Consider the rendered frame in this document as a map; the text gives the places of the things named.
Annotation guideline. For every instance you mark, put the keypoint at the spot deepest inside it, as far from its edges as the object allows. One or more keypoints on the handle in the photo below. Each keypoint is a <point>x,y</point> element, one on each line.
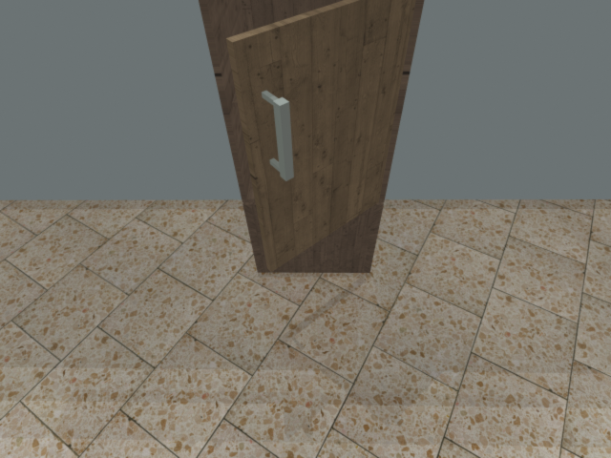
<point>283,134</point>

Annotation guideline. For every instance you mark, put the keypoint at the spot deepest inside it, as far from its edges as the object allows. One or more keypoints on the cupboard door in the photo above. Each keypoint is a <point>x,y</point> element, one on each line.
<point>340,67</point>

